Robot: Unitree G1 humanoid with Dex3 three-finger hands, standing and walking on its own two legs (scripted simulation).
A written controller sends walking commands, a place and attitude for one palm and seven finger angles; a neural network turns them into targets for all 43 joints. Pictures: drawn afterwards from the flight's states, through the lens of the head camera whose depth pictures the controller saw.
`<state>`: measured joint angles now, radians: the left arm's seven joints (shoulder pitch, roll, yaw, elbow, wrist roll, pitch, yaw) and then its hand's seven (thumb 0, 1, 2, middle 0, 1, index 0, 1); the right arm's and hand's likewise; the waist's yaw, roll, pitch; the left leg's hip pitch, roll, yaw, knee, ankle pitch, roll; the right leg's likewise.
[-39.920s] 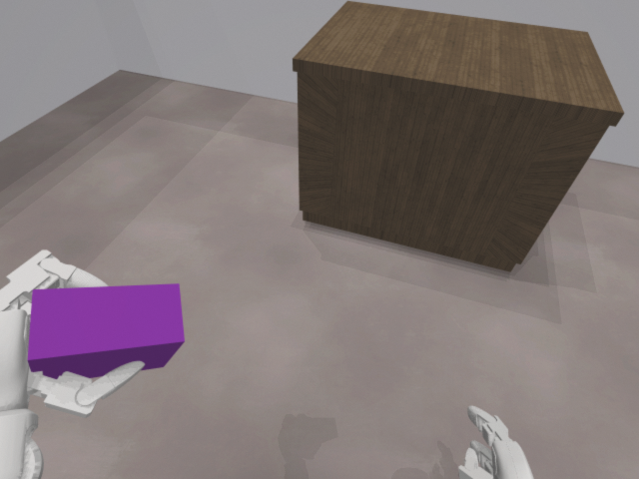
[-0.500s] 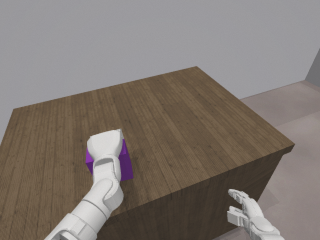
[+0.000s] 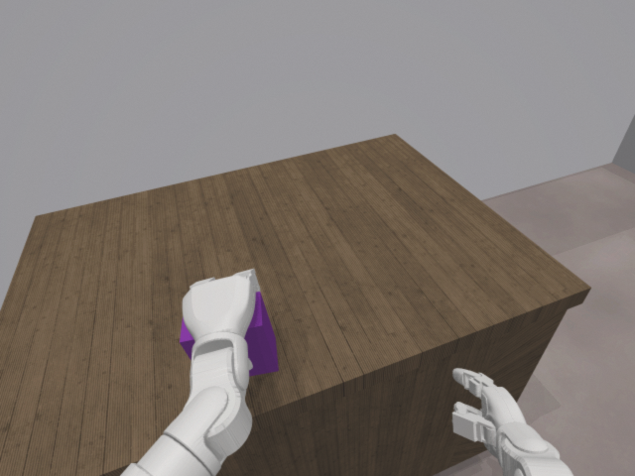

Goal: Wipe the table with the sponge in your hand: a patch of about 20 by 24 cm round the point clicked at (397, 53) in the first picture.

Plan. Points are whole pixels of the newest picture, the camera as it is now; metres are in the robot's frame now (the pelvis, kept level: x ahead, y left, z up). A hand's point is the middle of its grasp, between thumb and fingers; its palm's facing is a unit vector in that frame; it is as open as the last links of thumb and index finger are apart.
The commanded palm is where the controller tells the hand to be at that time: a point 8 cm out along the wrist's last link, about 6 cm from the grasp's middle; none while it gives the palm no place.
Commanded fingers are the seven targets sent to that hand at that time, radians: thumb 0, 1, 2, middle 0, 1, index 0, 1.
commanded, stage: wipe back along the third lane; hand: left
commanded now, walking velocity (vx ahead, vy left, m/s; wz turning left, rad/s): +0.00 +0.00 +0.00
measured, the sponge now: (236, 347) +0.29 +0.17 +0.02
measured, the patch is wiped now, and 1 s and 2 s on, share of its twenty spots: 1.00 1.00 1.00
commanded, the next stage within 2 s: slide back across to the middle lane in 0.18 s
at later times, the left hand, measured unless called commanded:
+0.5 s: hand (234, 327) +0.29 +0.16 +0.07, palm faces +0.07 -0.12 -0.99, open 10.0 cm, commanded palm +0.23 +0.15 +0.12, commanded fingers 0.00 0.10 1.30 -1.20 -1.60 -1.20 -1.60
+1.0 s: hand (200, 343) +0.25 +0.19 +0.08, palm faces +0.10 -0.23 -0.97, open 10.0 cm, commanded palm +0.20 +0.21 +0.13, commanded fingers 0.00 0.10 1.30 -1.20 -1.60 -1.20 -1.60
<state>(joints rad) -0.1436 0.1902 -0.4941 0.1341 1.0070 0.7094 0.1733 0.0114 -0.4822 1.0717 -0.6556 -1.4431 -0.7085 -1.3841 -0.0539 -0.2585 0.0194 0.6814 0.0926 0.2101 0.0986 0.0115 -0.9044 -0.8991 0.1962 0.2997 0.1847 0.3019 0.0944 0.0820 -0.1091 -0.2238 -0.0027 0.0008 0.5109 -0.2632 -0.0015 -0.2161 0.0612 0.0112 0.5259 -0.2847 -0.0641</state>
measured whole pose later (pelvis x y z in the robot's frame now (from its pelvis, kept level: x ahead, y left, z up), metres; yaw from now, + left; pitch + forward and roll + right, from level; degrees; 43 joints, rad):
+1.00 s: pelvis +0.00 -0.01 +0.00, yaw -2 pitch -3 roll +1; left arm 0.08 0.30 -0.29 -0.12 0.91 0.60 0.12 -0.01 -0.50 1.07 -0.69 -1.41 -0.74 -1.35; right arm -0.05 -0.26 0.04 0.66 0.07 0.16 0.03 0.01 -0.90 -0.90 0.20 0.30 0.19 0.30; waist 0.09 0.09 -0.07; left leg -0.15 0.03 0.02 0.46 -0.25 -0.01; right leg -0.15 0.09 0.03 0.47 -0.26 -0.08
